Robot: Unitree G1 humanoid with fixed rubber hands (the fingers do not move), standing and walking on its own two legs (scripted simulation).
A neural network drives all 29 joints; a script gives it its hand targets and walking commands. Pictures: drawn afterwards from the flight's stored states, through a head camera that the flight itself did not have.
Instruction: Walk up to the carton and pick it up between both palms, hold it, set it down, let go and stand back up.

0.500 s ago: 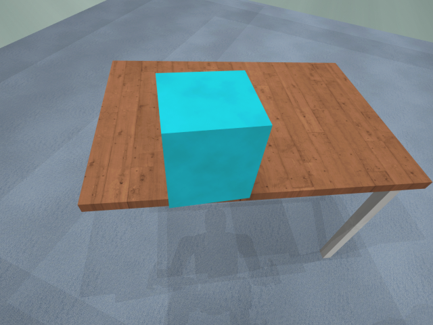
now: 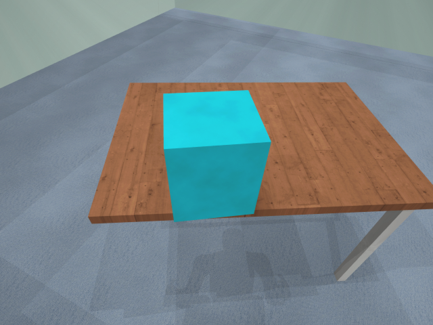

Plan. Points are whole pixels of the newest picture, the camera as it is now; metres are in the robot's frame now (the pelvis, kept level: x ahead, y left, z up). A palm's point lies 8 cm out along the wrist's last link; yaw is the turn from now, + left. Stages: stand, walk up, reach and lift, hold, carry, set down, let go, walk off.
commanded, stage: walk up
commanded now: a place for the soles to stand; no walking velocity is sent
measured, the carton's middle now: (210, 156) +0.53 +0.01 +0.02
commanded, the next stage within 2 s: none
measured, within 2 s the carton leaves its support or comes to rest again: neither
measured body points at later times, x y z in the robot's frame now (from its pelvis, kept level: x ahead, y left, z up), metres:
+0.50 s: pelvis +0.00 +0.00 +0.00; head +0.01 +0.01 +0.45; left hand +0.09 +0.27 -0.11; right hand +0.12 -0.25 -0.10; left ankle +0.01 +0.14 -0.73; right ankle -0.03 -0.13 -0.73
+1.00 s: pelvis +0.06 +0.04 +0.00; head +0.08 +0.07 +0.45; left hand +0.13 +0.32 -0.12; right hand +0.12 -0.23 -0.10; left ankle +0.11 +0.15 -0.73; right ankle +0.11 -0.09 -0.67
